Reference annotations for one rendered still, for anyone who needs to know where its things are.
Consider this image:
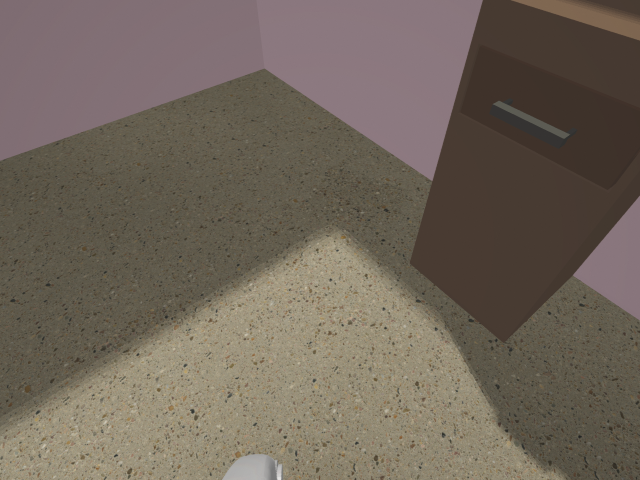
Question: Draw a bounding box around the left robot thigh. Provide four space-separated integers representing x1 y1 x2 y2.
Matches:
222 454 283 480

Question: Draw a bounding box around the handle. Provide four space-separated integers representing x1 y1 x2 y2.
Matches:
489 98 577 149

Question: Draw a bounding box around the drawer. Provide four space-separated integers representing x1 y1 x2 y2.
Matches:
460 45 640 190

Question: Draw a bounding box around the cabinet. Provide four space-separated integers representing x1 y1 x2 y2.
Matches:
410 0 640 343

